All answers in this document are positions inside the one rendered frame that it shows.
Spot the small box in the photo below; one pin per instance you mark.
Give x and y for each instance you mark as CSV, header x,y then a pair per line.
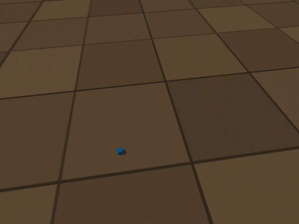
x,y
120,150

